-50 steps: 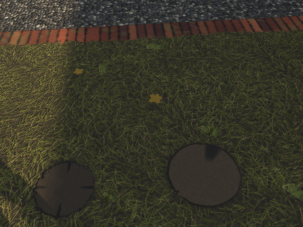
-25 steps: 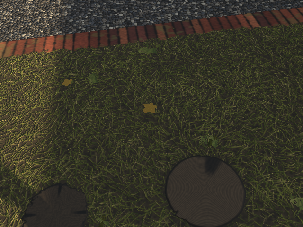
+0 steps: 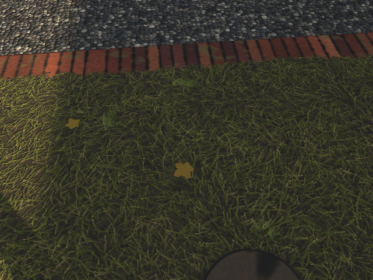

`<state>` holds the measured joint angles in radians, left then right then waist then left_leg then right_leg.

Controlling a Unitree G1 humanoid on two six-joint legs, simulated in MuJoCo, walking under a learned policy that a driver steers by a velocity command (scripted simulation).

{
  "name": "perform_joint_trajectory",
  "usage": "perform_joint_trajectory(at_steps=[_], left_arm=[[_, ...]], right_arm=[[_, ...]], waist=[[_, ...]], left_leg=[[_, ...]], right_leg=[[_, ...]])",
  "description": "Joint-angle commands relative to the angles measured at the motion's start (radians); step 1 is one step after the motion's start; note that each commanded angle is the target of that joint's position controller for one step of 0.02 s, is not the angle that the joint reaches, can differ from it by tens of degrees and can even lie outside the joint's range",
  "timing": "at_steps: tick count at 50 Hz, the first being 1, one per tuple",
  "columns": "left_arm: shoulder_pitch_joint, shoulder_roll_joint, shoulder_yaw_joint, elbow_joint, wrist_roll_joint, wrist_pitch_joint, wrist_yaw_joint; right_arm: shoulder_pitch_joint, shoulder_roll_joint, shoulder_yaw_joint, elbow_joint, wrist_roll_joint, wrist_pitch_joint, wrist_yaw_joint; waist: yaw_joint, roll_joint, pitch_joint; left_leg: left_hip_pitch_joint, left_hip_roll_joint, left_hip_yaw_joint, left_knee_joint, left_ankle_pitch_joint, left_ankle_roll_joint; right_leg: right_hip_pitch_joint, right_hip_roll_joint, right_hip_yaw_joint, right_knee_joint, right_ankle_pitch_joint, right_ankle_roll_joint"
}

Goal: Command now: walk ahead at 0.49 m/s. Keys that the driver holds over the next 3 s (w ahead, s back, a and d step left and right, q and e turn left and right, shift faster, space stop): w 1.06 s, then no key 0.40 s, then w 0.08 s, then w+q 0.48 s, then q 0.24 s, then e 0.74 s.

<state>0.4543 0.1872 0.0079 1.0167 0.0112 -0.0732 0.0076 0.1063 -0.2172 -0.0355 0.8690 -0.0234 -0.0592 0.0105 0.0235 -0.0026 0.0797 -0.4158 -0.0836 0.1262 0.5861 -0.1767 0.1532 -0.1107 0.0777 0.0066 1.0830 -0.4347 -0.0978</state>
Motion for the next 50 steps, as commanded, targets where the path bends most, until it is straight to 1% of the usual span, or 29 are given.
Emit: perform_joint_trajectory(at_steps=[1, 2, 3, 4, 6, 8, 10, 14, 17, 19, 21, 22, 23, 24, 25, 26, 27, 28, 29, 30, 31, 32, 34, 35, 38, 41, 45, 48, 50], left_arm=[[-0.059, 0.141, 0.034, -0.102, 0.012, -0.019, -0.011], [-0.060, 0.124, 0.034, -0.097, 0.017, -0.009, -0.014], [-0.033, 0.095, 0.028, -0.092, 0.025, 0.005, -0.021], [-0.028, 0.070, 0.025, -0.087, 0.025, 0.015, -0.026], [-0.067, 0.060, 0.024, -0.101, 0.027, 0.026, -0.032], [-0.169, 0.073, 0.026, -0.135, 0.026, 0.033, -0.035], [-0.268, 0.080, 0.027, -0.164, 0.021, 0.034, -0.037], [-0.413, 0.064, 0.018, -0.203, 0.010, 0.031, -0.040], [-0.498, 0.064, 0.015, -0.226, 0.009, 0.029, -0.038], [-0.540, 0.069, 0.015, -0.243, 0.009, 0.023, -0.038], [-0.536, 0.080, 0.020, -0.251, 0.009, 0.015, -0.036], [-0.492, 0.087, 0.024, -0.240, 0.009, 0.010, -0.032], [-0.404, 0.101, 0.033, -0.212, 0.011, 0.005, -0.025], [-0.243, 0.120, 0.046, -0.156, 0.014, -0.004, -0.016], [-0.063, 0.172, 0.067, -0.104, 0.035, -0.014, -0.004], [0.069, 0.289, 0.098, -0.091, 0.061, -0.015, 0.003], [0.035, 0.251, 0.095, -0.084, 0.023, 0.001, -0.012], [-0.083, 0.210, 0.084, -0.093, 0.001, 0.004, -0.016], [-0.163, 0.147, 0.070, -0.105, -0.002, -0.003, -0.021], [-0.193, 0.109, 0.059, -0.100, 0.001, -0.010, -0.022], [-0.193, 0.075, 0.047, -0.083, -0.001, -0.016, -0.018], [-0.175, 0.063, 0.042, -0.068, 0.001, -0.023, -0.016], [-0.117, 0.087, 0.046, -0.038, -0.002, -0.037, -0.014], [-0.099, 0.102, 0.048, -0.029, -0.002, -0.040, -0.014], [-0.042, 0.105, 0.044, -0.010, -0.002, -0.038, -0.014], [0.008, 0.104, 0.038, 0.004, -0.002, -0.038, -0.012], [0.086, 0.114, 0.036, 0.033, 0.005, -0.034, -0.002], [0.099, 0.125, 0.040, 0.049, 0.015, -0.028, 0.009], [0.066, 0.138, 0.044, 0.050, 0.019, -0.025, 0.014]], right_arm=[[0.152, -0.092, -0.032, 0.026, 0.016, -0.008, 0.005], [0.156, -0.066, -0.022, 0.040, 0.011, -0.019, 0.003], [0.172, -0.045, -0.013, 0.061, 0.012, -0.027, -0.001], [0.197, -0.042, -0.011, 0.078, 0.012, -0.037, -0.002], [0.242, -0.069, -0.014, 0.105, 0.016, -0.051, -0.002], [0.278, -0.088, -0.015, 0.121, 0.017, -0.053, -0.001], [0.320, -0.086, -0.011, 0.133, 0.019, -0.051, -0.001], [0.402, -0.082, -0.003, 0.157, 0.019, -0.049, -0.006], [0.453, -0.083, 0.002, 0.177, 0.010, -0.045, -0.015], [0.472, -0.090, 0.001, 0.189, 0.002, -0.041, -0.021], [0.458, -0.103, -0.002, 0.196, -0.004, -0.039, -0.028], [0.434, -0.110, -0.003, 0.194, -0.004, -0.039, -0.031], [0.417, -0.120, -0.006, 0.195, -0.003, -0.038, -0.033], [0.397, -0.125, -0.006, 0.194, 0.001, -0.035, -0.030], [0.380, -0.115, -0.001, 0.177, 0.010, -0.038, -0.028], [0.467, -0.012, 0.022, 0.142, 0.050, -0.040, -0.016], [0.470, -0.083, -0.002, 0.163, 0.033, -0.038, -0.017], [0.372, -0.105, -0.013, 0.133, 0.018, -0.037, -0.017], [0.307, -0.089, -0.011, 0.113, 0.013, -0.042, -0.011], [0.284, -0.070, -0.012, 0.110, 0.009, -0.035, -0.008], [0.294, -0.053, -0.010, 0.111, -0.008, -0.021, -0.002], [0.313, -0.028, -0.007, 0.119, -0.014, -0.007, 0.005], [0.294, -0.020, -0.009, 0.108, -0.016, 0.007, 0.015], [0.255, -0.024, -0.010, 0.093, -0.016, 0.012, 0.018], [0.106, -0.037, -0.010, 0.041, -0.010, 0.017, 0.020], [-0.019, -0.024, 0.001, 0.002, 0.000, 0.014, 0.021], [-0.134, -0.029, 0.006, -0.034, 0.004, 0.010, 0.019], [-0.169, -0.045, 0.001, -0.057, 0.002, 0.001, 0.016], [-0.097, -0.057, -0.009, -0.040, 0.002, -0.010, 0.010]], waist=[[-0.054, -0.004, -0.034], [-0.023, -0.015, -0.008], [0.006, 0.000, -0.010], [0.015, 0.007, -0.010], [0.021, 0.021, 0.002], [0.005, 0.031, 0.027], [-0.021, 0.032, 0.038], [-0.069, 0.053, 0.030], [-0.098, 0.064, 0.034], [-0.105, 0.069, 0.038], [-0.083, 0.074, 0.036], [-0.054, 0.079, 0.018], [-0.015, 0.088, -0.026], [0.054, 0.070, -0.105], [0.123, 0.044, -0.209], [0.112, -0.161, -0.378], [0.099, -0.125, -0.405], [0.047, -0.072, -0.216], [0.024, -0.035, -0.118], [-0.009, -0.027, -0.061], [-0.040, -0.043, -0.037], [-0.054, -0.051, -0.040], [-0.067, -0.049, -0.035], [-0.068, -0.049, -0.023], [-0.041, -0.052, 0.013], [-0.010, -0.057, 0.024], [0.028, -0.064, 0.034], [0.023, -0.062, 0.042], [-0.021, -0.068, 0.007]], left_leg=[[0.348, 0.383, -0.591, -0.417, -0.234, 0.169], [0.269, 0.343, -0.503, -0.429, -0.115, 0.138], [0.209, 0.313, -0.434, -0.447, -0.052, 0.115], [0.186, 0.297, -0.389, -0.458, 0.009, 0.107], [0.175, 0.274, -0.317, -0.479, 0.082, 0.102], [0.195, 0.257, -0.274, -0.505, 0.110, 0.088], [0.242, 0.239, -0.242, -0.505, 0.186, 0.066], [0.334, 0.221, -0.196, -0.477, 0.317, 0.021], [0.441, 0.241, -0.193, -0.442, 0.401, 0.026], [0.517, 0.269, -0.198, -0.407, 0.463, 0.041], [0.563, 0.295, -0.195, -0.357, 0.571, 0.044], [0.560, 0.296, -0.180, -0.304, 0.696, 0.033], [0.551, 0.291, -0.170, -0.211, 0.828, 0.020], [0.514, 0.264, -0.143, -0.042, 0.860, 0.003], [0.332, 0.231, -0.122, 0.184, 0.650, -0.014], [-0.026, 0.088, -0.044, 0.591, 0.103, -0.067], [-0.169, 0.013, -0.147, 0.755, -0.334, -0.057], [-0.238, 0.084, -0.182, 0.761, -0.240, -0.049], [-0.223, 0.120, -0.178, 0.704, -0.162, -0.050], [-0.181, 0.150, -0.173, 0.643, -0.125, -0.054], [-0.130, 0.167, -0.170, 0.595, -0.107, -0.065], [-0.095, 0.169, -0.161, 0.574, -0.096, -0.075], [-0.112, 0.172, -0.138, 0.543, -0.065, -0.089], [-0.145, 0.180, -0.129, 0.516, -0.032, -0.097], [-0.234, 0.195, -0.101, 0.385, 0.081, -0.117], [-0.218, 0.178, -0.073, 0.206, 0.169, -0.125], [-0.218, 0.149, -0.052, 0.068, 0.185, -0.107], [-0.218, 0.135, -0.055, 0.008, 0.099, -0.075], [-0.085, 0.091, -0.035, -0.042, 0.018, -0.042]], right_leg=[[-0.484, -0.104, 0.058, 0.237, 0.134, -0.022], [-0.435, -0.129, 0.060, 0.193, 0.148, -0.015], [-0.377, -0.145, 0.056, 0.148, 0.154, 0.000], [-0.356, -0.152, 0.046, 0.116, 0.158, 0.011], [-0.391, -0.170, 0.020, 0.056, 0.196, 0.030], [-0.474, -0.193, -0.005, -0.025, 0.279, 0.047], [-0.536, -0.199, -0.027, -0.125, 0.362, 0.062], [-0.538, -0.170, -0.066, -0.321, 0.473, 0.073], [-0.550, -0.144, -0.083, -0.414, 0.465, 0.065], [-0.559, -0.129, -0.085, -0.458, 0.416, 0.050], [-0.519, -0.111, -0.086, -0.503, 0.341, 0.022], [-0.440, -0.087, -0.096, -0.531, 0.297, 0.003], [-0.322, -0.053, -0.106, -0.555, 0.263, -0.017], [-0.135, -0.025, -0.117, -0.621, 0.298, -0.043], [0.139, -0.125, -0.014, -0.622, 0.289, -0.086], [0.475, -0.449, 0.439, -0.645, 0.204, -0.216], [0.460, -0.506, 0.689, -0.779, 0.191, -0.264], [0.302, -0.454, 0.521, -0.809, 0.145, -0.225], [0.155, -0.414, 0.404, -0.855, 0.200, -0.195], [0.052, -0.363, 0.311, -0.888, 0.266, -0.155], [-0.024, -0.320, 0.238, -0.909, 0.322, -0.123], [-0.055, -0.301, 0.194, -0.921, 0.365, -0.113], [-0.064, -0.282, 0.143, -0.935, 0.467, -0.118], [-0.064, -0.275, 0.122, -0.948, 0.479, -0.118], [-0.036, -0.252, 0.080, -0.972, 0.525, -0.109], [-0.005, -0.236, 0.046, -0.970, 0.586, -0.093], [0.121, -0.267, 0.043, -0.948, 0.636, -0.097], [0.225, -0.308, 0.049, -0.893, 0.731, -0.102], [0.235, -0.307, 0.023, -0.787, 0.944, -0.082]])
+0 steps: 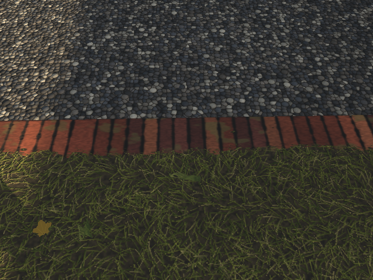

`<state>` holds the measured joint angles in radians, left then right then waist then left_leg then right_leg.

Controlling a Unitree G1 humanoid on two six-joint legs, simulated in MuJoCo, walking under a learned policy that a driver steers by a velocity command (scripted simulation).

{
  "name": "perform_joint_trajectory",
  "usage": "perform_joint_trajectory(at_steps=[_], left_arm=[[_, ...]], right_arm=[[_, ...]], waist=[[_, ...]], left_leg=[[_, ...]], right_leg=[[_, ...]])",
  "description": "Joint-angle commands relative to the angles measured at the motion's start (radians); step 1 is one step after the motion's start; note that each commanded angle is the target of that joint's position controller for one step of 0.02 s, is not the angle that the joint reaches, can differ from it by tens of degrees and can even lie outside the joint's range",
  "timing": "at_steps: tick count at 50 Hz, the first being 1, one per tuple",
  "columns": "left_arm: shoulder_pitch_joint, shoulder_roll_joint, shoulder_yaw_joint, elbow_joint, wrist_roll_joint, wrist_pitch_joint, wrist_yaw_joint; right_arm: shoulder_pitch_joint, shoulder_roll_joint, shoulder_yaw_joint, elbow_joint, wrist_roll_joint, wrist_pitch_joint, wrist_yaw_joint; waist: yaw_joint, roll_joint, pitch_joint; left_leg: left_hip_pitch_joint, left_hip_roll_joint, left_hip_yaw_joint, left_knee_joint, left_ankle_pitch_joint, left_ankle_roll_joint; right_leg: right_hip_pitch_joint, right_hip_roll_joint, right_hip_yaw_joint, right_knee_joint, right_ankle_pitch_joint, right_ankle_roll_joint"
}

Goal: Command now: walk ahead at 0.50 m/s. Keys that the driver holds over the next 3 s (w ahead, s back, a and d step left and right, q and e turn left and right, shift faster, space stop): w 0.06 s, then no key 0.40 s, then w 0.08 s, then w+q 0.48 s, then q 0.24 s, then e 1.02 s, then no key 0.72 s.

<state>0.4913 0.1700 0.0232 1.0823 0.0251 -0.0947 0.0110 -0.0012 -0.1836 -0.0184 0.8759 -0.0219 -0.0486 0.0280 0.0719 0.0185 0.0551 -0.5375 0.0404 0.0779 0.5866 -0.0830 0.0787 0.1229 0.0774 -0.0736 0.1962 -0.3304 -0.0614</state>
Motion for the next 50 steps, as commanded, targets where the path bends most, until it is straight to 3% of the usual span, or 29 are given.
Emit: perform_joint_trajectory(at_steps=[1, 2, 3, 4, 5, 6, 7, 9, 10, 13, 17, 23, 24, 25, 26, 27, 28, 29, 30, 31, 32, 34, 36, 40, 46, 48, 49, 50], left_arm=[[0.016, 0.163, 0.031, -0.015, 0.004, -0.001, 0.010], [0.001, 0.158, 0.029, -0.019, -0.001, 0.002, 0.008], [-0.005, 0.129, 0.018, -0.054, -0.012, -0.001, 0.004], [0.125, 0.036, 0.005, -0.054, -0.052, 0.002, -0.005], [0.046, 0.133, 0.031, -0.048, -0.024, 0.008, 0.003], [-0.032, 0.119, 0.032, -0.075, -0.021, 0.005, 0.002], [-0.060, 0.099, 0.030, -0.075, -0.015, 0.005, 0.003], [-0.042, 0.070, 0.030, -0.065, 0.007, 0.032, -0.002], [-0.036, 0.057, 0.031, -0.061, 0.009, 0.045, -0.005], [-0.057, 0.045, 0.029, -0.063, 0.005, 0.069, -0.007], [-0.179, 0.041, 0.015, -0.083, -0.004, 0.080, 0.003], [-0.232, 0.052, 0.003, -0.066, -0.010, 0.079, 0.024], [-0.214, 0.046, -0.001, -0.058, -0.005, 0.074, 0.024], [-0.198, 0.066, 0.004, -0.051, 0.005, 0.067, 0.024], [-0.160, 0.099, 0.013, -0.039, 0.014, 0.059, 0.022], [-0.148, 0.143, 0.022, -0.035, 0.007, 0.052, 0.019], [-0.092, 0.166, 0.038, -0.016, -0.015, 0.057, 0.012], [-0.016, 0.163, 0.044, 0.000, -0.014, 0.058, 0.008], [-0.012, 0.136, 0.039, 0.001, 0.004, 0.054, 0.008], [-0.065, 0.132, 0.040, -0.016, 0.010, 0.052, 0.012], [-0.110, 0.126, 0.040, -0.031, 0.004, 0.045, 0.017], [-0.152, 0.112, 0.039, -0.047, -0.008, 0.028, 0.024], [-0.136, 0.109, 0.040, -0.045, -0.010, 0.014, 0.028], [-0.088, 0.142, 0.050, -0.040, -0.001, 0.001, 0.027], [-0.071, 0.181, 0.068, -0.049, 0.008, -0.004, 0.013], [-0.094, 0.195, 0.075, -0.057, 0.008, 0.004, 0.007], [-0.118, 0.200, 0.076, -0.064, 0.004, 0.009, 0.004], [-0.122, 0.189, 0.071, -0.070, 0.007, 0.014, -0.002]], right_arm=[[0.119, -0.103, -0.036, -0.011, -0.001, -0.027, -0.015], [0.293, -0.129, -0.051, 0.050, -0.010, -0.038, -0.025], [0.478, -0.212, -0.076, 0.085, -0.035, -0.045, -0.037], [0.505, -0.285, -0.094, 0.092, -0.037, -0.038, -0.033], [0.419, -0.231, -0.084, 0.078, 0.006, -0.028, -0.026], [0.310, -0.177, -0.066, 0.062, 0.013, -0.032, -0.025], [0.270, -0.122, -0.052, 0.063, 0.010, -0.041, -0.021], [0.265, -0.057, -0.030, 0.088, 0.015, -0.051, -0.029], [0.285, -0.052, -0.024, 0.101, 0.012, -0.057, -0.030], [0.310, -0.100, -0.023, 0.123, 0.007, -0.064, -0.035], [0.337, -0.093, -0.007, 0.144, 0.004, -0.050, -0.040], [0.375, -0.079, 0.006, 0.178, 0.000, -0.020, -0.053], [0.373, -0.093, 0.001, 0.180, 0.007, -0.013, -0.054], [0.393, -0.104, -0.006, 0.185, 0.009, -0.006, -0.055], [0.414, -0.095, -0.009, 0.186, 0.005, -0.002, -0.054], [0.450, -0.038, 0.001, 0.178, 0.009, -0.003, -0.048], [0.428, -0.015, 0.006, 0.165, 0.009, 0.001, -0.042], [0.355, -0.053, -0.008, 0.139, -0.002, 0.001, -0.038], [0.280, -0.084, -0.022, 0.111, -0.006, 0.003, -0.031], [0.270, -0.080, -0.027, 0.103, -0.005, 0.004, -0.023], [0.278, -0.071, -0.031, 0.103, -0.005, 0.003, -0.014], [0.291, -0.052, -0.036, 0.110, -0.009, 0.002, -0.006], [0.259, -0.042, -0.040, 0.094, -0.009, 0.009, -0.003], [0.151, -0.028, -0.037, 0.034, -0.005, 0.023, 0.008], [0.060, -0.063, -0.045, -0.037, -0.008, 0.026, 0.023], [0.099, -0.074, -0.051, -0.041, -0.012, 0.022, 0.026], [0.173, -0.077, -0.057, -0.022, -0.017, 0.017, 0.026], [0.297, -0.106, -0.075, 0.019, -0.022, 0.007, 0.021]], waist=[[-0.113, -0.087, -0.024], [-0.183, -0.056, -0.115], [-0.240, 0.031, -0.244], [-0.179, 0.248, -0.346], [-0.159, 0.061, -0.264], [-0.118, 0.035, -0.137], [-0.092, -0.007, -0.084], [-0.044, 0.023, -0.061], [-0.034, 0.031, -0.068], [-0.007, 0.045, -0.081], [-0.033, 0.084, -0.073], [-0.063, 0.073, -0.047], [-0.054, 0.067, -0.047], [-0.055, 0.047, -0.038], [-0.054, 0.008, -0.029], [-0.080, -0.101, 0.005], [-0.044, -0.239, 0.061], [0.008, -0.272, 0.089], [0.021, -0.222, 0.105], [-0.020, -0.159, 0.095], [-0.052, -0.122, 0.072], [-0.082, -0.087, 0.027], [-0.081, -0.080, 0.012], [-0.053, -0.104, 0.024], [-0.030, -0.119, 0.050], [-0.053, -0.121, 0.050], [-0.094, -0.102, 0.028], [-0.146, -0.038, -0.038]], left_leg=[[0.172, -0.068, 0.028, -0.079, -0.088, 0.052], [0.395, -0.071, 0.022, -0.127, -0.047, 0.080], [0.664, 0.144, -0.213, -0.133, -0.115, 0.138], [0.883, 0.413, -0.690, -0.246, -0.036, 0.294], [0.780, 0.362, -0.661, -0.278, 0.067, 0.265], [0.634, 0.332, -0.484, -0.280, 0.243, 0.238], [0.529, 0.289, -0.372, -0.294, 0.436, 0.210], [0.412, 0.214, -0.215, -0.315, 0.586, 0.151], [0.388, 0.200, -0.183, -0.317, 0.655, 0.143], [0.362, 0.172, -0.106, -0.316, 0.770, 0.142], [0.350, 0.132, -0.049, -0.305, 0.723, 0.108], [0.367, 0.172, -0.117, -0.252, 0.463, 0.115], [0.355, 0.169, -0.139, -0.246, 0.274, 0.109], [0.330, 0.156, -0.169, -0.238, 0.022, 0.099], [0.276, 0.133, -0.185, -0.203, -0.191, 0.096], [0.156, 0.052, -0.137, -0.142, -0.388, 0.083], [0.019, -0.061, -0.028, -0.004, -0.489, 0.054], [-0.054, -0.096, 0.025, 0.178, -0.472, 0.038], [-0.116, -0.066, -0.043, 0.338, -0.483, 0.036], [-0.108, -0.035, -0.093, 0.385, -0.422, 0.034], [-0.084, -0.013, -0.111, 0.391, -0.363, 0.029], [-0.034, 0.002, -0.095, 0.385, -0.263, 0.006], [-0.028, 0.010, -0.070, 0.351, -0.206, -0.014], [-0.027, 0.029, -0.037, 0.212, -0.152, -0.034], [0.029, 0.027, 0.021, 0.080, -0.188, -0.003], [0.098, 0.002, 0.055, 0.035, -0.212, 0.023], [0.208, -0.035, 0.079, -0.014, -0.197, 0.039], [0.377, -0.079, 0.072, -0.060, -0.208, 0.062]], right_leg=[[-0.010, -0.292, 0.088, 0.225, 0.946, -0.105], [-0.092, -0.250, 0.052, 0.420, 0.906, -0.085], [-0.307, -0.199, 0.016, 0.718, 0.576, -0.064], [-0.652, 0.004, -0.016, 1.088, -0.186, -0.017], [-0.718, -0.044, 0.120, 1.145, -0.166, -0.026], [-0.719, -0.079, 0.123, 1.115, -0.083, -0.023], [-0.677, -0.105, 0.118, 1.070, -0.044, -0.014], [-0.583, -0.127, 0.110, 0.977, -0.026, 0.008], [-0.548, -0.116, 0.101, 0.949, -0.015, 0.016], [-0.534, -0.100, 0.076, 0.848, 0.043, 0.034], [-0.493, -0.102, 0.038, 0.614, 0.139, 0.037], [-0.387, -0.098, 0.036, 0.392, 0.118, 0.016], [-0.343, -0.092, 0.019, 0.318, 0.124, 0.008], [-0.300, -0.097, 0.026, 0.270, 0.097, -0.003], [-0.251, -0.136, 0.078, 0.272, 0.056, -0.021], [-0.206, -0.212, 0.206, 0.219, -0.038, -0.068], [-0.191, -0.313, 0.396, 0.078, -0.255, -0.144], [-0.171, -0.415, 0.544, -0.030, -0.338, -0.206], [-0.191, -0.453, 0.578, -0.082, -0.359, -0.227], [-0.231, -0.432, 0.516, -0.094, -0.334, -0.205], [-0.248, -0.412, 0.451, -0.103, -0.279, -0.178], [-0.251, -0.365, 0.310, -0.106, -0.114, -0.136], [-0.248, -0.346, 0.213, -0.103, -0.025, -0.121], [-0.239, -0.355, 0.112, -0.101, 0.010, -0.119], [-0.208, -0.385, 0.018, -0.045, 0.021, -0.104], [-0.215, -0.393, -0.018, 0.032, 0.084, -0.089], [-0.249, -0.375, -0.067, 0.142, 0.206, -0.071], [-0.307, -0.331, -0.138, 0.361, 0.362, -0.045]])
Over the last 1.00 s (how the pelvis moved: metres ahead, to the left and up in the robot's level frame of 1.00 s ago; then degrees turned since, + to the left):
0.55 -0.04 0.02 1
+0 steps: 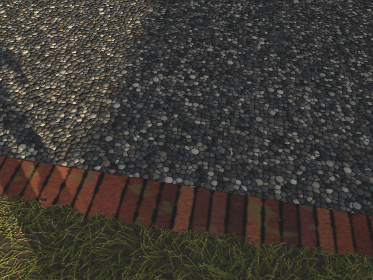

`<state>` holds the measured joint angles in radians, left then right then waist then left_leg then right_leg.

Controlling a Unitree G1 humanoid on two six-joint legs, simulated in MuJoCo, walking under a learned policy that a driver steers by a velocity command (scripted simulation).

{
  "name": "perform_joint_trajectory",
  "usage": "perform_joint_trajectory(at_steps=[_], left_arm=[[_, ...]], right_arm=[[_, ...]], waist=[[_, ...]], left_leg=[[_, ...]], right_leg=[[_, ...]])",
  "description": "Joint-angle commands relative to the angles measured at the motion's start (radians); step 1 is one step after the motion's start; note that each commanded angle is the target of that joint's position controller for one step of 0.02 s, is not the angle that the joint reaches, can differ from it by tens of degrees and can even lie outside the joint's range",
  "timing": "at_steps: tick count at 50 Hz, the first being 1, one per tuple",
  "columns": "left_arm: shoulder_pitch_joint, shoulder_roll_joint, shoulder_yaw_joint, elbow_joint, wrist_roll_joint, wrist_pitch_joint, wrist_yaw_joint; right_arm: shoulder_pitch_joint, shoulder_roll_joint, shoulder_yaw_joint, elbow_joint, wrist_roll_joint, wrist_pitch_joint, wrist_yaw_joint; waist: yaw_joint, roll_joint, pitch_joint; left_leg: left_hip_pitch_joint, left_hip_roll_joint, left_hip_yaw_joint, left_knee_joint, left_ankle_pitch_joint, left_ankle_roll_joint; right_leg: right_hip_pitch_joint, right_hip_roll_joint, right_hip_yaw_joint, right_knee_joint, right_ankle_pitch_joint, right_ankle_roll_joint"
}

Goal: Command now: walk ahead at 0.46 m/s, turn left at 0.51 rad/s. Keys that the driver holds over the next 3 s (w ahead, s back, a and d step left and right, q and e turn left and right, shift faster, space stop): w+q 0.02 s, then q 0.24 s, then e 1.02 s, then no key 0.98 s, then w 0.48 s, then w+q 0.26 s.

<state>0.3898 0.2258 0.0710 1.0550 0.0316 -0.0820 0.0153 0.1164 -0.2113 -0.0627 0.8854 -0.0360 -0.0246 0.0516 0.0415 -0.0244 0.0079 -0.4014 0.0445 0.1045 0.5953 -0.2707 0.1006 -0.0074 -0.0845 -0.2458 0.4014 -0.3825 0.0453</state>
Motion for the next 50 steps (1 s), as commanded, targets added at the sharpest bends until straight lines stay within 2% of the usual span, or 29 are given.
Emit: perform_joint_trajectory(at_steps=[1, 2, 3, 4, 5, 6, 7, 9, 12, 16, 20, 23, 25, 26, 27, 28, 29, 30, 31, 32, 33, 35, 39, 43, 45, 47, 48, 49, 50], left_arm=[[-0.055, 0.093, 0.009, -0.092, -0.002, 0.005, -0.015], [-0.100, 0.038, -0.002, -0.170, 0.006, -0.008, -0.028], [-0.159, 0.107, 0.012, -0.172, 0.009, -0.009, -0.026], [-0.153, 0.097, 0.009, -0.171, -0.014, -0.016, -0.028], [-0.137, 0.084, 0.005, -0.156, -0.020, -0.017, -0.025], [-0.121, 0.087, 0.008, -0.149, -0.008, -0.005, -0.018], [-0.100, 0.086, 0.008, -0.146, 0.002, 0.013, -0.016], [-0.110, 0.078, 0.008, -0.163, 0.003, 0.046, -0.014], [-0.180, 0.074, 0.002, -0.200, -0.001, 0.068, -0.010], [-0.255, 0.066, -0.012, -0.225, -0.004, 0.072, -0.014], [-0.277, 0.050, -0.031, -0.212, -0.011, 0.064, -0.017], [-0.234, 0.082, -0.026, -0.191, -0.014, 0.055, -0.008], [-0.140, 0.109, -0.013, -0.166, -0.012, 0.043, -0.004], [-0.067, 0.130, -0.005, -0.151, -0.009, 0.032, -0.001], [0.001, 0.207, 0.014, -0.154, -0.007, 0.027, 0.003], [-0.035, 0.218, 0.014, -0.160, -0.029, 0.043, -0.002], [-0.073, 0.182, 0.008, -0.172, -0.051, 0.053, -0.012], [-0.140, 0.165, 0.012, -0.194, -0.040, 0.065, -0.012], [-0.188, 0.139, 0.005, -0.210, -0.028, 0.080, -0.010], [-0.203, 0.133, 0.005, -0.218, -0.027, 0.088, -0.005], [-0.205, 0.136, 0.008, -0.220, -0.021, 0.094, -0.003], [-0.181, 0.153, 0.017, -0.218, -0.016, 0.097, -0.006], [-0.149, 0.187, 0.036, -0.225, -0.013, 0.107, -0.009], [-0.171, 0.198, 0.048, -0.244, -0.009, 0.121, -0.016], [-0.192, 0.198, 0.051, -0.253, -0.010, 0.128, -0.021], [-0.232, 0.194, 0.053, -0.264, -0.020, 0.136, -0.023], [-0.242, 0.177, 0.049, -0.275, -0.029, 0.135, -0.022], [-0.195, 0.119, 0.036, -0.284, -0.038, 0.133, -0.018], [-0.217, 0.120, 0.040, -0.296, -0.037, 0.126, -0.010]], right_arm=[[0.359, -0.186, -0.065, 0.047, -0.016, -0.029, -0.021], [0.386, -0.299, -0.084, 0.041, 0.007, -0.032, -0.035], [0.345, -0.270, -0.073, 0.043, 0.017, -0.024, -0.041], [0.281, -0.233, -0.062, 0.024, 0.016, -0.025, -0.045], [0.220, -0.195, -0.053, 0.003, 0.018, -0.027, -0.045], [0.167, -0.168, -0.045, -0.015, 0.027, -0.030, -0.047], [0.137, -0.145, -0.037, -0.028, 0.032, -0.032, -0.048], [0.164, -0.152, -0.036, -0.028, 0.038, -0.037, -0.050], [0.220, -0.170, -0.039, -0.030, 0.035, -0.028, -0.059], [0.252, -0.134, -0.021, -0.029, 0.030, -0.017, -0.072], [0.261, -0.096, 0.004, -0.001, 0.015, -0.021, -0.085], [0.236, -0.126, 0.001, 0.013, 0.008, -0.018, -0.095], [0.205, -0.165, -0.011, 0.014, 0.020, -0.011, -0.108], [0.182, -0.185, -0.017, 0.003, 0.028, -0.010, -0.111], [0.173, -0.180, -0.018, -0.038, 0.028, -0.014, -0.110], [0.255, -0.098, -0.007, -0.041, 0.033, 0.003, -0.097], [0.266, -0.100, 0.000, -0.016, 0.000, 0.022, -0.093], [0.206, -0.114, -0.007, -0.019, 0.000, 0.031, -0.091], [0.163, -0.123, -0.011, -0.032, 0.002, 0.036, -0.089], [0.134, -0.130, -0.013, -0.046, 0.003, 0.043, -0.087], [0.140, -0.118, -0.009, -0.047, 0.001, 0.051, -0.084], [0.141, -0.095, -0.002, -0.051, 0.008, 0.060, -0.083], [0.086, -0.102, 0.002, -0.076, 0.020, 0.066, -0.094], [0.076, -0.110, 0.005, -0.095, 0.031, 0.054, -0.099], [0.113, -0.111, 0.006, -0.095, 0.038, 0.044, -0.103], [0.199, -0.110, 0.006, -0.080, 0.041, 0.031, -0.109], [0.234, -0.136, 0.000, -0.075, 0.034, 0.024, -0.117], [0.224, -0.223, -0.018, -0.092, 0.021, 0.021, -0.127], [0.098, -0.299, -0.032, -0.139, 0.009, 0.023, -0.124]], waist=[[-0.195, 0.209, -0.094], [-0.170, 0.392, -0.109], [-0.150, 0.193, -0.060], [-0.105, 0.124, -0.021], [-0.070, 0.060, -0.010], [-0.037, 0.051, -0.012], [-0.015, 0.071, -0.034], [-0.005, 0.075, -0.059], [-0.025, 0.072, -0.055], [-0.051, 0.096, -0.043], [-0.071, 0.103, -0.024], [-0.055, 0.102, -0.002], [-0.004, 0.082, -0.012], [0.039, 0.038, -0.049], [0.044, -0.082, -0.124], [-0.027, -0.224, -0.198], [-0.049, -0.088, -0.182], [-0.049, -0.043, -0.062], [-0.060, 0.001, -0.009], [-0.063, -0.012, 0.011], [-0.066, -0.045, -0.002], [-0.059, -0.063, -0.035], [-0.022, -0.094, -0.052], [-0.012, -0.110, -0.060], [-0.024, -0.121, -0.060], [-0.071, -0.123, -0.054], [-0.087, -0.094, -0.040], [-0.051, 0.087, -0.046], [-0.040, 0.282, 0.026]], left_leg=[[0.462, 0.078, -0.256, -0.210, -0.227, 0.115], [0.610, 0.314, -0.781, -0.395, -0.165, 0.226], [0.571, 0.311, -0.708, -0.368, 0.059, 0.230], [0.492, 0.279, -0.563, -0.308, 0.337, 0.207], [0.413, 0.225, -0.442, -0.291, 0.563, 0.174], [0.362, 0.177, -0.363, -0.282, 0.684, 0.146], [0.330, 0.146, -0.312, -0.278, 0.763, 0.132], [0.322, 0.122, -0.280, -0.262, 0.909, 0.134], [0.333, 0.108, -0.287, -0.253, 0.940, 0.127], [0.372, 0.097, -0.258, -0.251, 0.936, 0.077], [0.381, 0.093, -0.201, -0.261, 0.940, 0.034], [0.393, 0.123, -0.195, -0.197, 1.018, 0.034], [0.425, 0.117, -0.184, -0.049, 1.056, 0.024], [0.373, 0.081, -0.157, 0.091, 0.936, 0.003], [0.221, -0.036, -0.100, 0.369, 0.489, -0.030], [0.007, -0.204, -0.083, 0.593, -0.348, -0.070], [0.005, -0.130, -0.179, 0.646, -0.351, -0.067], [-0.043, -0.112, -0.177, 0.666, -0.299, -0.076], [-0.060, -0.084, -0.176, 0.613, -0.242, -0.084], [-0.056, -0.070, -0.168, 0.558, -0.202, -0.094], [-0.031, -0.075, -0.151, 0.525, -0.171, -0.107], [-0.019, -0.085, -0.139, 0.428, -0.159, -0.126], [-0.023, -0.087, -0.144, 0.291, -0.160, -0.141], [0.035, -0.103, -0.147, 0.174, -0.153, -0.130], [0.102, -0.120, -0.146, 0.072, -0.159, -0.110], [0.230, -0.137, -0.137, -0.141, -0.084, -0.079], [0.311, -0.098, -0.171, -0.284, -0.057, -0.060], [0.363, 0.118, -0.397, -0.421, -0.209, -0.015], [0.247, 0.319, -0.641, -0.495, -0.217, 0.077]], right_leg=[[-0.380, -0.082, -0.043, 0.535, 0.372, -0.086], [-0.731, 0.092, 0.062, 0.801, -0.183, -0.036], [-0.800, 0.032, 0.212, 0.872, -0.140, -0.052], [-0.765, -0.002, 0.226, 0.865, -0.035, -0.056], [-0.694, -0.024, 0.237, 0.802, 0.024, -0.054], [-0.636, -0.029, 0.239, 0.759, 0.042, -0.046], [-0.588, -0.026, 0.240, 0.739, 0.056, -0.037], [-0.576, 0.004, 0.231, 0.725, 0.089, -0.019], [-0.624, 0.022, 0.229, 0.660, 0.146, -0.006], [-0.627, 0.031, 0.217, 0.501, 0.248, -0.022], [-0.495, 0.052, 0.195, 0.316, 0.313, -0.067], [-0.394, 0.093, 0.189, 0.240, 0.213, -0.112], [-0.316, 0.118, 0.192, 0.113, 0.217, -0.149], [-0.192, 0.074, 0.256, 0.033, 0.470, -0.179], [-0.036, -0.108, 0.487, 0.055, 0.962, -0.262], [0.060, -0.301, 0.743, 0.017, 1.246, -0.449], [-0.039, -0.287, 0.751, -0.034, 0.981, -0.451], [-0.152, -0.229, 0.686, -0.072, 0.750, -0.425], [-0.229, -0.169, 0.632, -0.113, 0.547, -0.377], [-0.271, -0.124, 0.597, -0.141, 0.417, -0.342], [-0.292, -0.081, 0.568, -0.152, 0.355, -0.320], [-0.276, -0.048, 0.557, -0.153, 0.287, -0.297], [-0.251, -0.050, 0.630, -0.174, 0.100, -0.285], [-0.261, -0.041, 0.686, -0.172, 0.066, -0.259], [-0.277, -0.033, 0.716, -0.168, 0.080, -0.237], [-0.328, -0.001, 0.724, -0.145, 0.057, -0.187], [-0.392, 0.048, 0.693, -0.109, -0.019, -0.134], [-0.479, 0.142, 0.577, 0.088, -0.123, -0.078], [-0.617, 0.288, 0.349, 0.335, -0.147, -0.051]])
Over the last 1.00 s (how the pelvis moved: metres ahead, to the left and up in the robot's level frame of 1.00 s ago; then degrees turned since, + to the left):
0.32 0.07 0.00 12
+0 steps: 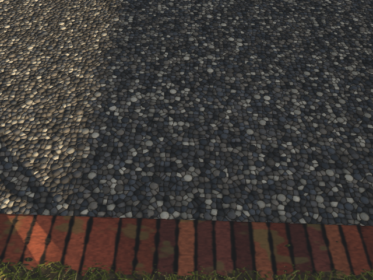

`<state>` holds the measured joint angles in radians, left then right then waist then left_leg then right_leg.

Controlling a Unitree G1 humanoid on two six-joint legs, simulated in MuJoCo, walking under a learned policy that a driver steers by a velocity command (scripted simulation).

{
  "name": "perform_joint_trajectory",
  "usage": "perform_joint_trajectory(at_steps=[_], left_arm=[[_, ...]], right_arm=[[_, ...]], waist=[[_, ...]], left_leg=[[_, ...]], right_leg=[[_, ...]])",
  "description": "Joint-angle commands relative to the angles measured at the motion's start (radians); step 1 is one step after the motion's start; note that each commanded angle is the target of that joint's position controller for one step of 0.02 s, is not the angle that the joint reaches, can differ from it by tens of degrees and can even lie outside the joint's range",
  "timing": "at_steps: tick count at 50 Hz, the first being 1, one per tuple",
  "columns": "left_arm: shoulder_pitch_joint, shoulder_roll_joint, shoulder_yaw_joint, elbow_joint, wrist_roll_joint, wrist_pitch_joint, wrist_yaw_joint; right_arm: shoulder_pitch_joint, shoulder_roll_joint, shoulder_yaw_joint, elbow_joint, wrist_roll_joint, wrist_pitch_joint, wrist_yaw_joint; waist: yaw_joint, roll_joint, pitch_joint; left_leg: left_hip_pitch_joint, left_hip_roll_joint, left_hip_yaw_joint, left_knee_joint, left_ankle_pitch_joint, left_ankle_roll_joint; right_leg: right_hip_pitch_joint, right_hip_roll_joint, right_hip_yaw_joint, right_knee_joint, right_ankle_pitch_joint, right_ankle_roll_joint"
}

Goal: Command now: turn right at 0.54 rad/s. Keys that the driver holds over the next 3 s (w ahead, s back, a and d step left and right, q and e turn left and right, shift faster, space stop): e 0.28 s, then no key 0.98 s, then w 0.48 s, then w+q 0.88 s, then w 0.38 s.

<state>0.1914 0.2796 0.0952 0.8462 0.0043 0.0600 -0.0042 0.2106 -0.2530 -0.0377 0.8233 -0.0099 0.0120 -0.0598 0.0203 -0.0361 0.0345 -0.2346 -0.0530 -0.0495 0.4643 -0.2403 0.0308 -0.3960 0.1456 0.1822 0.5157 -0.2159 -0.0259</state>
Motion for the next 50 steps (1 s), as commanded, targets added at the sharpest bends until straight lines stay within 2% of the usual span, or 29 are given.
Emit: perform_joint_trajectory(at_steps=[1, 2, 3, 5, 9, 11, 15, 19, 20, 21, 22, 23, 24, 25, 26, 27, 28, 29, 31, 33, 36, 38, 40, 41, 42, 43, 44, 46, 50], left_arm=[[-0.017, 0.137, 0.029, -0.073, 0.027, -0.021, 0.009], [0.016, 0.128, 0.032, -0.055, 0.027, -0.021, 0.001], [0.053, 0.115, 0.030, -0.040, 0.027, -0.016, -0.005], [0.075, 0.109, 0.026, -0.030, 0.028, -0.002, -0.019], [-0.039, 0.094, 0.008, -0.082, 0.015, 0.012, -0.037], [-0.067, 0.089, 0.002, -0.101, 0.011, 0.017, -0.043], [-0.093, 0.071, -0.012, -0.134, 0.002, 0.020, -0.049], [-0.055, 0.067, -0.020, -0.138, -0.005, 0.009, -0.034], [-0.024, 0.059, -0.023, -0.128, 0.000, 0.002, -0.029], [0.003, 0.069, -0.025, -0.120, 0.015, -0.012, -0.020], [0.036, 0.140, -0.015, -0.119, 0.035, -0.030, -0.010], [0.019, 0.241, -0.001, -0.136, 0.018, -0.039, -0.005], [0.068, 0.186, -0.008, -0.110, 0.004, -0.045, 0.003], [0.007, 0.125, -0.031, -0.111, 0.006, -0.047, 0.007], [-0.064, 0.087, -0.047, -0.118, 0.011, -0.044, 0.011], [-0.091, 0.085, -0.050, -0.120, 0.009, -0.045, 0.018], [-0.088, 0.084, -0.053, -0.114, 0.008, -0.048, 0.023], [-0.074, 0.081, -0.056, -0.106, 0.007, -0.050, 0.022], [-0.056, 0.082, -0.060, -0.088, 0.008, -0.055, 0.022], [-0.048, 0.084, -0.063, -0.070, 0.013, -0.056, 0.022], [-0.038, 0.090, -0.064, -0.044, 0.018, -0.056, 0.023], [-0.047, 0.087, -0.067, -0.029, 0.016, -0.057, 0.026], [-0.060, 0.072, -0.073, -0.016, 0.006, -0.060, 0.029], [-0.039, 0.052, -0.080, -0.009, 0.006, -0.066, 0.027], [0.020, 0.045, -0.076, 0.009, 0.002, -0.065, 0.021], [0.008, 0.055, -0.076, 0.039, 0.007, -0.061, 0.023], [-0.001, 0.065, -0.071, 0.054, 0.006, -0.059, 0.026], [0.001, 0.074, -0.067, 0.076, 0.006, -0.059, 0.025], [0.023, 0.049, -0.074, 0.129, 0.005, -0.064, 0.028]], right_arm=[[-0.031, -0.199, -0.044, -0.085, -0.031, -0.015, -0.005], [-0.065, -0.138, -0.027, -0.097, -0.023, -0.020, -0.002], [-0.086, -0.117, -0.020, -0.104, -0.019, -0.023, 0.002], [-0.069, -0.118, -0.018, -0.119, -0.015, -0.026, 0.002], [0.073, -0.147, -0.032, -0.090, -0.015, -0.020, 0.008], [0.097, -0.165, -0.040, -0.083, -0.017, -0.018, 0.011], [0.074, -0.183, -0.048, -0.088, -0.021, -0.018, 0.029], [0.052, -0.201, -0.054, -0.075, -0.016, -0.013, 0.047], [0.033, -0.200, -0.054, -0.073, -0.008, -0.008, 0.048], [0.039, -0.192, -0.052, -0.065, -0.002, -0.003, 0.048], [0.074, -0.134, -0.036, -0.076, -0.005, 0.001, 0.051], [0.063, -0.044, -0.008, -0.121, -0.007, 0.009, 0.049], [0.025, -0.107, -0.020, -0.102, -0.008, 0.028, 0.036], [0.025, -0.114, -0.024, -0.091, 0.003, 0.036, 0.040], [0.035, -0.120, -0.026, -0.072, 0.006, 0.035, 0.044], [0.046, -0.136, -0.033, -0.060, -0.004, 0.035, 0.047], [0.076, -0.139, -0.034, -0.039, -0.014, 0.036, 0.051], [0.092, -0.130, -0.032, -0.025, -0.014, 0.038, 0.053], [0.088, -0.103, -0.024, -0.014, -0.007, 0.041, 0.054], [0.062, -0.084, -0.017, -0.010, -0.006, 0.045, 0.050], [0.049, -0.080, -0.012, 0.006, -0.002, 0.044, 0.039], [0.066, -0.071, -0.008, 0.026, 0.001, 0.036, 0.031], [0.099, -0.063, 0.001, 0.053, -0.009, 0.018, 0.025], [0.109, -0.096, -0.001, 0.060, -0.020, 0.004, 0.022], [0.054, -0.149, -0.010, 0.066, -0.008, -0.003, 0.027], [0.034, -0.109, -0.004, 0.073, -0.001, -0.008, 0.038], [0.038, -0.083, 0.004, 0.083, -0.003, -0.014, 0.043], [0.050, -0.082, 0.007, 0.109, -0.003, -0.018, 0.037], [0.056, -0.071, 0.012, 0.147, -0.001, -0.019, 0.031]], waist=[[0.005, 0.154, 0.016], [0.037, 0.110, -0.003], [0.055, 0.106, -0.010], [0.040, 0.161, -0.038], [-0.048, 0.171, -0.046], [-0.066, 0.185, -0.052], [-0.069, 0.207, -0.056], [-0.048, 0.231, -0.074], [-0.019, 0.211, -0.078], [0.005, 0.161, -0.084], [0.002, -0.026, -0.136], [-0.013, -0.224, -0.111], [0.039, -0.119, -0.130], [-0.003, -0.096, -0.073], [-0.031, -0.086, -0.032], [-0.043, -0.111, -0.016], [-0.047, -0.117, -0.034], [-0.047, -0.093, -0.056], [-0.040, -0.071, -0.063], [-0.027, -0.083, -0.040], [-0.013, -0.091, -0.026], [-0.025, -0.077, -0.032], [-0.057, -0.025, -0.042], [-0.044, 0.016, -0.061], [0.024, 0.110, -0.019], [-0.004, 0.111, -0.009], [-0.017, 0.106, 0.005], [-0.019, 0.118, 0.001], [-0.021, 0.068, 0.006]], left_leg=[[-0.004, 0.420, -0.398, -0.304, -0.056, 0.184], [-0.021, 0.360, -0.298, -0.257, 0.104, 0.170], [0.003, 0.304, -0.197, -0.225, 0.219, 0.147], [0.090, 0.261, -0.093, -0.176, 0.392, 0.143], [0.272, 0.294, -0.057, -0.124, 0.559, 0.172], [0.303, 0.317, -0.046, -0.113, 0.571, 0.180], [0.224, 0.330, 0.011, -0.092, 0.563, 0.176], [0.169, 0.328, 0.022, -0.029, 0.574, 0.161], [0.139, 0.312, 0.041, 0.014, 0.528, 0.136], [0.071, 0.293, 0.068, 0.073, 0.434, 0.086], [-0.088, 0.228, 0.132, 0.247, 0.165, 0.020], [-0.263, 0.070, 0.166, 0.342, -0.364, -0.032], [-0.205, 0.107, 0.050, 0.445, -0.389, -0.037], [-0.211, 0.107, 0.032, 0.475, -0.336, -0.036], [-0.201, 0.115, 0.023, 0.447, -0.269, -0.038], [-0.197, 0.110, 0.033, 0.435, -0.218, -0.042], [-0.170, 0.100, 0.042, 0.442, -0.187, -0.050], [-0.146, 0.091, 0.045, 0.440, -0.174, -0.055], [-0.119, 0.087, 0.045, 0.389, -0.167, -0.062], [-0.094, 0.084, 0.047, 0.301, -0.165, -0.062], [-0.043, 0.070, 0.054, 0.186, -0.166, -0.053], [0.014, 0.064, 0.058, 0.075, -0.112, -0.042], [0.166, 0.097, 0.025, -0.132, 0.125, -0.029], [0.239, 0.173, -0.057, -0.150, 0.206, -0.018], [0.160, 0.200, -0.087, -0.108, 0.253, 0.009], [0.089, 0.188, -0.075, -0.118, 0.187, 0.013], [0.067, 0.171, -0.059, -0.133, 0.153, 0.003], [0.070, 0.156, -0.050, -0.151, 0.144, -0.004], [0.102, 0.157, -0.049, -0.155, 0.136, 0.006]], right_leg=[[-0.169, -0.042, -0.059, 0.403, -0.290, 0.024], [-0.124, -0.042, -0.065, 0.491, -0.243, 0.022], [-0.123, -0.047, -0.077, 0.569, -0.202, 0.028], [-0.167, -0.059, -0.114, 0.661, -0.184, 0.051], [-0.238, -0.093, -0.147, 0.553, -0.198, 0.091], [-0.219, -0.106, -0.161, 0.482, -0.218, 0.092], [-0.067, -0.122, -0.210, 0.318, -0.242, 0.063], [0.088, -0.094, -0.251, 0.112, -0.212, 0.015], [0.160, -0.089, -0.259, -0.021, -0.112, 0.000], [0.268, -0.104, -0.224, -0.195, 0.054, -0.011], [0.443, -0.289, 0.013, -0.271, 0.149, -0.039], [0.433, -0.542, 0.268, -0.232, 0.590, -0.183], [0.378, -0.528, 0.200, -0.197, 0.588, -0.262], [0.336, -0.466, 0.123, -0.210, 0.532, -0.250], [0.297, -0.403, 0.061, -0.232, 0.460, -0.205], [0.299, -0.363, 0.025, -0.235, 0.476, -0.176], [0.306, -0.338, -0.011, -0.223, 0.548, -0.170], [0.312, -0.333, -0.029, -0.214, 0.578, -0.169], [0.312, -0.333, -0.036, -0.215, 0.533, -0.170], [0.290, -0.328, -0.026, -0.221, 0.430, -0.169], [0.260, -0.332, 0.010, -0.217, 0.334, -0.176], [0.245, -0.330, 0.030, -0.202, 0.294, -0.168], [0.176, -0.305, 0.027, -0.182, 0.218, -0.108], [0.134, -0.275, 0.016, -0.167, 0.154, -0.071], [0.153, -0.197, -0.042, -0.209, 0.065, -0.053], [0.228, -0.187, -0.057, -0.220, 0.054, -0.043], [0.257, -0.192, -0.055, -0.207, 0.075, -0.040], [0.277, -0.203, -0.054, -0.191, 0.122, -0.046], [0.249, -0.206, -0.056, -0.212, 0.112, -0.036]])
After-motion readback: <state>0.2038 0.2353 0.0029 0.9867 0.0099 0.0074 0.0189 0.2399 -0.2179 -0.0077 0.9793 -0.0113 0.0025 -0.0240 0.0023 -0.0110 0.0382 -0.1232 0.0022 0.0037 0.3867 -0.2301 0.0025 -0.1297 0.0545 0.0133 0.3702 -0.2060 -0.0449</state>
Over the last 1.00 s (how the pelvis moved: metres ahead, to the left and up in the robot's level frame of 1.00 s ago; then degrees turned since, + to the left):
0.19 0.08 0.01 -7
